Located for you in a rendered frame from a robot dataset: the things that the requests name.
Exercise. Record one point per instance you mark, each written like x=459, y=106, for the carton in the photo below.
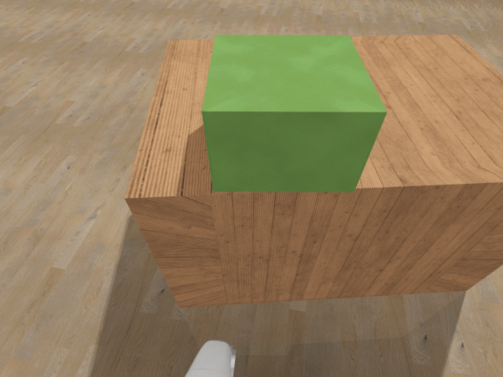
x=288, y=113

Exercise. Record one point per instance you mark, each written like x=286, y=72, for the left robot thigh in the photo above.
x=215, y=359

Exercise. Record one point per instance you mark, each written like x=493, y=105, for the pedestal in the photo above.
x=426, y=215

